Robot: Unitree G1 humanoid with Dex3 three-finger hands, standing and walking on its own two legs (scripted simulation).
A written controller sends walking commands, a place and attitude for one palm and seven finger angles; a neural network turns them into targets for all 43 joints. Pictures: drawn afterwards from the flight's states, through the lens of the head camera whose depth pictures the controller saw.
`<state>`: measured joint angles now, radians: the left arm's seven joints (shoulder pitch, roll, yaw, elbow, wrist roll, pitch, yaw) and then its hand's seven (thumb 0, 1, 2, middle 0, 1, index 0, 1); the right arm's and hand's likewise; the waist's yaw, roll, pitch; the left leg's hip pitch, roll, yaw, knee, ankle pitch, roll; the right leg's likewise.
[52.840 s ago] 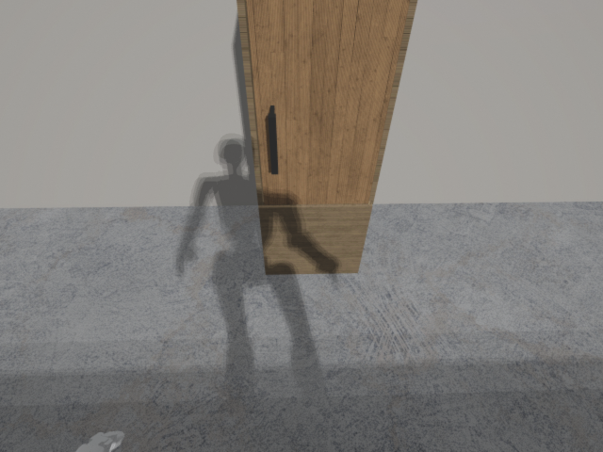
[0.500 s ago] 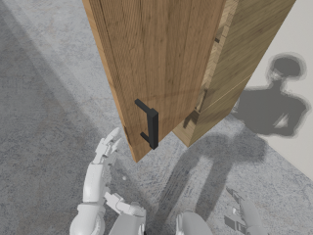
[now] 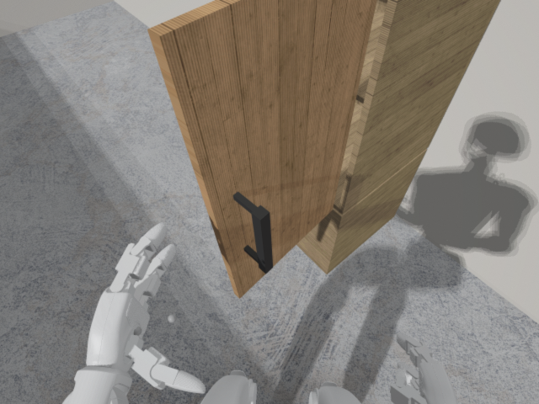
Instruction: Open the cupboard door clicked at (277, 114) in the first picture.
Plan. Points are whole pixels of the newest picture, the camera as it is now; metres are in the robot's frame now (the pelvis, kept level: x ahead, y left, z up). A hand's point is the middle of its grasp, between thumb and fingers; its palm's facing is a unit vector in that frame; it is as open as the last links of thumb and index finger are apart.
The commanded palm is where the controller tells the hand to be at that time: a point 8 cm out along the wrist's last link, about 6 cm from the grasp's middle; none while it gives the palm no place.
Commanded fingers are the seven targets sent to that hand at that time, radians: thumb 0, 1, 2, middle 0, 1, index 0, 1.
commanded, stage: draw the hand back to the body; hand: left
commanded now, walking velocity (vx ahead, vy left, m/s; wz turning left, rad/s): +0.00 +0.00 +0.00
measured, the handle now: (254, 236) +0.38 +0.05 +0.01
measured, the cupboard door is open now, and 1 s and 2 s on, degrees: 96 96 96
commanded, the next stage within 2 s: step back with the hand held close in 1.30 s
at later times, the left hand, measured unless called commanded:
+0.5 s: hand (75, 305) +0.21 +0.22 +0.14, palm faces +0.17 -0.92 -0.34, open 14.1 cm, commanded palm +0.18 +0.27 +0.18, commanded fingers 0.00 0.20 0.60 -0.17 -0.30 -0.17 -0.30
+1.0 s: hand out of the picture +0.22 +0.29 +0.27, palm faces +0.45 -0.79 -0.41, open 8.3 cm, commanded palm +0.17 +0.33 +0.27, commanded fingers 0.00 0.90 0.90 -0.20 -0.30 -0.20 -0.30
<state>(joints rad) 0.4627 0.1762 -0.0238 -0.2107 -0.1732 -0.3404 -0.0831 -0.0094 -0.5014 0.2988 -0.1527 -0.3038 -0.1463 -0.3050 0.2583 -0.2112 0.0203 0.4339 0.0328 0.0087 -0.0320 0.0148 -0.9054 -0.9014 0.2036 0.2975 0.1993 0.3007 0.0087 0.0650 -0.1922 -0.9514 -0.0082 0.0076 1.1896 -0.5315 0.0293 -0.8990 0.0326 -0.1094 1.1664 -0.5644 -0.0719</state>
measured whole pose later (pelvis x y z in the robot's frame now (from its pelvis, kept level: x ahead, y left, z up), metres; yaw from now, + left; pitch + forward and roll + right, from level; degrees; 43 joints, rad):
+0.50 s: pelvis +0.03 +0.02 +0.06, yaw -1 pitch +6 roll -1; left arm 0.60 0.32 0.06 -0.35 -0.05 -0.04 0.11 0.00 -0.13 0.46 -0.17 -0.30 -0.17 -0.31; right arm 0.28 -0.22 0.05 0.43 0.04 0.01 -0.12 0.01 -0.90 -0.90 0.20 0.30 0.20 0.30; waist 0.03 0.06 -0.13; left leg -0.49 -0.02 0.03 0.80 -0.42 0.06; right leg -0.44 0.04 -0.06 0.76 -0.42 -0.04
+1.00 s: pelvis +0.03 +0.03 +0.10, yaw -1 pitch -2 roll -1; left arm 0.47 0.38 0.36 -0.44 -0.07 -0.07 0.13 0.01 0.72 0.82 -0.21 -0.31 -0.20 -0.31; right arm 0.21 -0.24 0.04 0.59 0.02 -0.09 -0.07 0.01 -0.90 -0.90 0.21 0.30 0.20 0.30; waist 0.06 0.07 -0.02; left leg -0.18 -0.04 0.04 0.50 -0.29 0.07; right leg -0.12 0.03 -0.04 0.44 -0.28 -0.02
